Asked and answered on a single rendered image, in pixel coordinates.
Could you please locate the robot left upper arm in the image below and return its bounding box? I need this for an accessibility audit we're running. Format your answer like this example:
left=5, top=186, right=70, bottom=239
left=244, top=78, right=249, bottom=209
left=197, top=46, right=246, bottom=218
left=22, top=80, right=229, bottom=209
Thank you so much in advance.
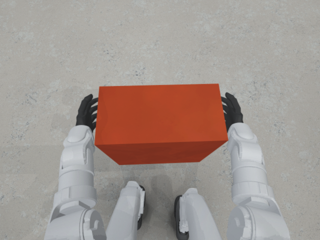
left=44, top=208, right=107, bottom=240

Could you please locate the right robot hand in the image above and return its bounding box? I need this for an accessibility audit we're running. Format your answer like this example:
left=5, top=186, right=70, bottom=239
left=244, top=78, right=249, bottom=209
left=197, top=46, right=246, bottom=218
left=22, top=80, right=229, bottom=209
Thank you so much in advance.
left=221, top=92, right=244, bottom=133

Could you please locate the left robot forearm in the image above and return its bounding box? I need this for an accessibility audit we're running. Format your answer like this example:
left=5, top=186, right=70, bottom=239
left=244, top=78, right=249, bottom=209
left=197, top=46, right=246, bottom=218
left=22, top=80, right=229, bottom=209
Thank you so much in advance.
left=44, top=125, right=97, bottom=240

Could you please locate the left robot hand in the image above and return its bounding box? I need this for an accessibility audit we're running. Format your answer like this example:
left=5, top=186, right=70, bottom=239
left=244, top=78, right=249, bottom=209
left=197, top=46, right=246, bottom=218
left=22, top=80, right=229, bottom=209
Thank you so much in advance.
left=75, top=94, right=99, bottom=133

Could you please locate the robot right upper arm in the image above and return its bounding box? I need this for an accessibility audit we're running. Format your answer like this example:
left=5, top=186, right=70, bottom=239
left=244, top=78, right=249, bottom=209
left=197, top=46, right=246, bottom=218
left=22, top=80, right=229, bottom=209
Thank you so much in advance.
left=226, top=204, right=290, bottom=240

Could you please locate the right robot foot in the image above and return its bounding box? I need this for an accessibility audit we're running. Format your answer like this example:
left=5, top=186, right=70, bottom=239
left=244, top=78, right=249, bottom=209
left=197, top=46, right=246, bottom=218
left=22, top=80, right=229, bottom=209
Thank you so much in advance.
left=174, top=195, right=189, bottom=240

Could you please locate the carton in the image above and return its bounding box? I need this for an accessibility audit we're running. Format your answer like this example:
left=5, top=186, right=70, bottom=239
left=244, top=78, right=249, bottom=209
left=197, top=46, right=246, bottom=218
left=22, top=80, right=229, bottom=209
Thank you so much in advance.
left=94, top=83, right=228, bottom=165

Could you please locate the right robot forearm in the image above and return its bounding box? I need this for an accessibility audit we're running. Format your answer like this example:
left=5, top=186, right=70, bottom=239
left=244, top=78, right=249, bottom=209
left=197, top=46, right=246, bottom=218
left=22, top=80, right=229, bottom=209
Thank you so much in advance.
left=226, top=122, right=290, bottom=240

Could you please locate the right robot shin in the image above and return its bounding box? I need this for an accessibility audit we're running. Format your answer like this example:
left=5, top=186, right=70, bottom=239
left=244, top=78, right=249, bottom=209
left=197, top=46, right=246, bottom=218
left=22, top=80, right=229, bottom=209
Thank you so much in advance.
left=179, top=188, right=204, bottom=232

